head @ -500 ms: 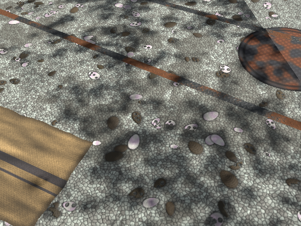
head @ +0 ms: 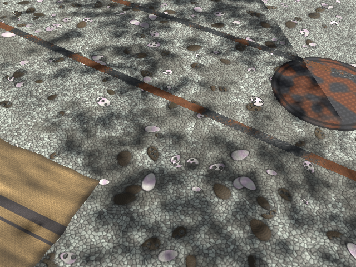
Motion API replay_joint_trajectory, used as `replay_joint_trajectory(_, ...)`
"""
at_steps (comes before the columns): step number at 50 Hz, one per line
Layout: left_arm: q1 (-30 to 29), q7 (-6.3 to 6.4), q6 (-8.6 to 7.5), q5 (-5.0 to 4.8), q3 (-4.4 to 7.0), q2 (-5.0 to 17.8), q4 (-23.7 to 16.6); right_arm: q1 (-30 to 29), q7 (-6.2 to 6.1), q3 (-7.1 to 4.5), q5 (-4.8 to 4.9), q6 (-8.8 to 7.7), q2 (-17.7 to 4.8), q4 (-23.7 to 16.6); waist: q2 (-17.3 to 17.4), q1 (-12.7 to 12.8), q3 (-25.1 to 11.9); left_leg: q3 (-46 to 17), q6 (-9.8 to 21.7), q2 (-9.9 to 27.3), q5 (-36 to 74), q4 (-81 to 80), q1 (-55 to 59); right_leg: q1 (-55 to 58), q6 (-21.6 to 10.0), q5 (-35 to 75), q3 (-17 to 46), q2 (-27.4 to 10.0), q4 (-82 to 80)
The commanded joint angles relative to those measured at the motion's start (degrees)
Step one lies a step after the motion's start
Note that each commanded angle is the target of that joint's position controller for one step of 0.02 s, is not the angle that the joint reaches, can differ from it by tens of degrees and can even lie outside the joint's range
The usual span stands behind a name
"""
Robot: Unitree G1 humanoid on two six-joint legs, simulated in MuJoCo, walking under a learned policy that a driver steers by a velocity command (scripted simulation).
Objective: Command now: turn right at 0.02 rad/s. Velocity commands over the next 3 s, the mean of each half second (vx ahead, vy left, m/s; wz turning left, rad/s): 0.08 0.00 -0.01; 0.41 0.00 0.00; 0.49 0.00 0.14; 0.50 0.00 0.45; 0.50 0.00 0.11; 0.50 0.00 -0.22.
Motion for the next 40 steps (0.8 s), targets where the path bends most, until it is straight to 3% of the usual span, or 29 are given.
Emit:
replay_joint_trajectory(1,-1.2,0.35,-0.68,-0.09,1.23,6.0,-1.2,-0.1,-0.33,-1.45,0.04,-0.54,-7.4,-1.8,-0.4,-0.3,-2.2,-2.2,1.3,2.3,10.6,-4.4,-1.0,1.5,-1.1,11.9,4.0,-3.8,-4.1)
replay_joint_trajectory(14,-1.0,0.8,-0.77,-0.29,0.91,6.1,5.0,1.0,-0.66,-0.84,0.1,-0.22,-6.6,2.1,0.0,0.0,-1.5,-1.3,1.2,1.1,9.7,-5.1,-1.1,1.7,-0.9,11.7,3.4,-3.8,-4.6)
replay_joint_trajectory(15,-0.1,0.85,-0.7,-0.39,0.89,5.9,5.8,2.1,-0.73,-0.8,0.19,-0.12,-6.4,2.9,-0.2,0.0,-2.7,-0.5,1.4,0.3,4.0,-4.9,-0.8,2.1,-1.1,5.5,2.8,-3.2,-4.8)
replay_joint_trajectory(17,0.9,0.94,-0.57,-1.18,1.43,7.1,6.3,1.9,-0.99,-0.97,0.84,0.04,-6.6,2.9,-0.9,0.5,0.3,0.3,3.0,-1.2,-14.2,-2.7,-5.0,-1.7,-3.1,-17.4,3.4,-2.6,-4.9)
replay_joint_trajectory(18,1.0,0.93,-0.9,-1.31,1.5,7.3,6.1,1.3,-1.1,-0.91,0.99,-0.23,-6.4,2.3,-1.4,0.8,3.2,-0.5,3.8,-1.0,-19.8,-2.0,-8.1,-4.4,-4.3,-24.9,5.4,-3.7,-6.1)
replay_joint_trajectory(20,3.4,0.63,-2.48,-1.75,1.75,8.1,6.4,0.6,-0.85,-0.68,1.4,-1.79,-5.5,1.4,-3.9,1.7,6.2,-0.8,4.6,-0.9,-19.5,1.9,-13.2,-4.4,-7.2,-30.0,12.2,-8.0,-9.2)
replay_joint_trajectory(22,6.7,0.15,-3.8,-1.83,2.47,10.2,7.4,-0.3,-0.12,-0.48,1.88,-3.51,-3.7,0.6,-9.4,2.2,5.1,2.0,4.4,-2.2,-11.2,10.0,-16.3,-0.3,-11.6,-31.9,23.8,-15.3,-14.9)
replay_joint_trajectory(23,6.5,0.02,-4.18,-1.77,2.54,10.3,7.1,-0.7,0.23,-0.56,2.13,-4.06,-3.9,0.2,-9.8,2.0,5.4,1.1,5.2,-1.5,-9.9,11.5,-15.8,-1.5,-13.1,-30.6,27.3,-17.5,-16.6)
replay_joint_trajectory(25,2.3,-0.23,-4.6,-2.05,2.25,9.8,5.3,2.5,0.92,-0.67,2.36,-4.88,-3.7,1.1,-9.2,-1.2,5.0,0.9,7.3,-0.9,-9.8,6.0,-9.1,-5.3,-12.0,-25.3,24.5,-16.8,-15.5)
replay_joint_trajectory(26,-1.6,-0.41,-4.47,-2.38,1.98,9.0,3.9,7.1,1.04,-0.99,2.39,-5.1,-4.0,3.1,-8.0,-3.9,4.4,1.1,8.0,-1.3,-6.5,-1.0,0.0,-10.4,-9.6,-20.5,18.9,-13.4,-12.9)
replay_joint_trajectory(27,-5.3,-0.51,-4.62,-2.26,1.4,7.0,2.2,13.0,1.0,-1.83,2.07,-5.15,-6.1,5.5,-3.9,-6.4,3.3,-3.5,8.5,1.0,-3.8,-5.0,8.4,-15.9,-6.4,-12.4,11.6,-8.9,-5.4)
replay_joint_trajectory(28,-7.6,-0.66,-5.55,-1.79,0.49,3.2,0.2,20.2,1.04,-3.33,1.86,-5.3,-11.0,7.7,9.9,-7.7,1.1,-20.1,12.0,9.9,-7.0,-12.1,17.8,-25.0,-1.7,-5.3,-0.2,-0.7,13.1)
replay_joint_trajectory(29,-7.6,-0.68,-6.84,-1.3,0.81,4.8,-1.2,23.3,1.63,-3.83,1.4,-5.55,-13.5,8.0,16.4,-8.1,0.3,-36.4,17.3,19.6,-0.5,-16.4,23.2,-34.5,0.0,-14.5,-0.5,1.2,27.0)
replay_joint_trajectory(30,-5.4,-1.11,-7.43,-1.94,1.35,6.6,-0.2,20.4,1.74,-2.51,0.87,-5.89,-9.2,7.2,8.8,-5.3,1.6,-34.3,17.5,20.3,4.0,-14.9,23.6,-38.7,-0.8,-14.8,2.9,-2.0,35.1)
replay_joint_trajectory(31,-3.0,-1.6,-7.61,-2.64,1.19,5.9,0.9,18.3,1.92,-2.04,0.67,-6.12,-7.3,6.2,6.5,-3.7,2.0,-28.8,15.9,18.2,7.8,-14.3,23.8,-40.4,-1.7,-10.5,3.3,-3.9,38.2)
replay_joint_trajectory(33,-4.9,-1.95,-7.65,-2.34,1.43,5.8,0.6,16.2,2.32,-1.53,0.87,-5.71,-6.3,5.5,3.8,-2.7,3.2,-19.8,13.0,15.7,18.2,-15.4,22.5,-42.1,-2.3,-3.4,1.3,-7.1,36.7)
replay_joint_trajectory(35,-6.4,-2.58,-7.33,-1.82,1.15,3.7,-0.2,17.2,2.04,-0.81,0.51,-4.7,-4.3,5.7,5.3,-2.7,2.4,-12.9,11.5,12.3,25.2,-16.9,19.2,-37.9,-1.3,0.9,-1.1,-7.7,32.2)
replay_joint_trajectory(39,-15.9,-3.11,-6.84,-1.41,-0.56,0.1,-4.5,16.6,0.43,-1.05,0.37,-3.98,-6.8,4.7,4.6,-4.0,5.1,-5.5,10.9,8.2,23.9,-21.4,7.8,-27.6,1.3,12.1,-5.2,-4.7,13.4)
replay_joint_trajectory(40,-17.7,-3.19,-6.8,-1.52,-0.75,0.1,-5.3,17.7,0.2,-1.28,0.4,-4.05,-7.7,5.0,5.2,-4.4,5.4,-5.1,11.1,8.4,22.8,-22.8,6.2,-24.7,1.4,14.3,-6.0,-3.8,9.8)
Next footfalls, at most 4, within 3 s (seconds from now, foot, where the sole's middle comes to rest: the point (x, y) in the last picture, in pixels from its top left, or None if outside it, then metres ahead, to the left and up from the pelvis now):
0.98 right None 0.42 -0.09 -0.77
1.50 left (143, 220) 0.70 0.17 -0.77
2.02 right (172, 156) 1.03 0.06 -0.77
2.54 left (105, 130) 1.20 0.40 -0.77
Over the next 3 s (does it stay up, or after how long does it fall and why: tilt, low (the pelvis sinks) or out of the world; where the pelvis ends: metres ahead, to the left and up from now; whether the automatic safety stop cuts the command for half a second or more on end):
stays up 1.32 0.32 0.00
